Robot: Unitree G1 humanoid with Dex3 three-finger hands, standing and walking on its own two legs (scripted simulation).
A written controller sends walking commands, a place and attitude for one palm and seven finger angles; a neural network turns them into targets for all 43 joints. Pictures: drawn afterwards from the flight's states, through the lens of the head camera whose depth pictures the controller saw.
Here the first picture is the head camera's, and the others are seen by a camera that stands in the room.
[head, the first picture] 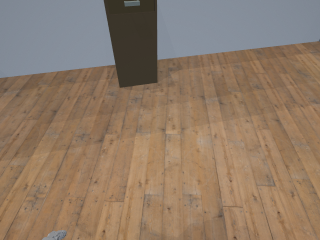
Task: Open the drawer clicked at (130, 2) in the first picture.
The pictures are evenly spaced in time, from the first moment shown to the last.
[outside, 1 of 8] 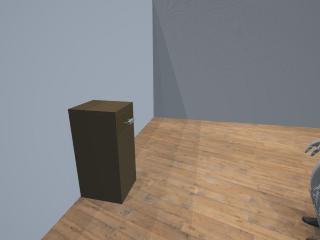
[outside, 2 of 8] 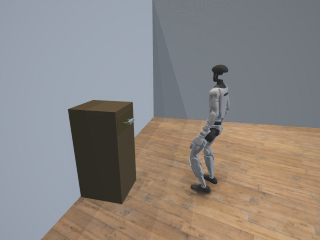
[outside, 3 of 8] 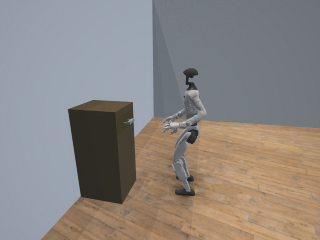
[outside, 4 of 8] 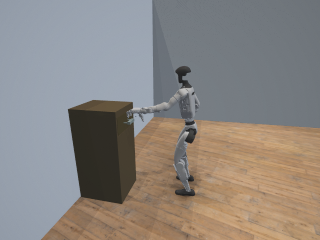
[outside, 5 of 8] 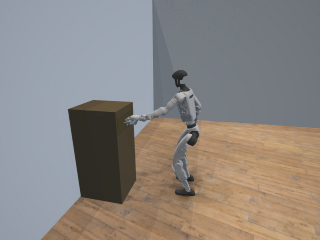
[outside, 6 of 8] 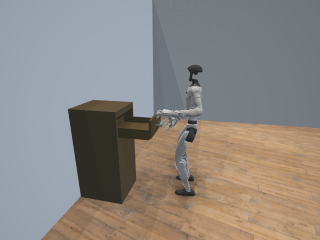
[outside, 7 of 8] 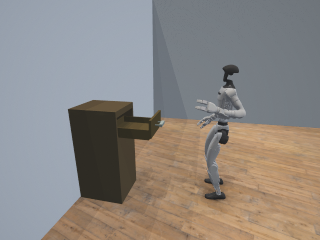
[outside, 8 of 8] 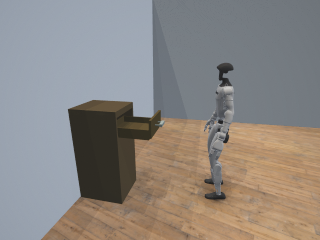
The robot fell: no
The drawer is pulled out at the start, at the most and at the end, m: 0.00 0.30 0.30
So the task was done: yes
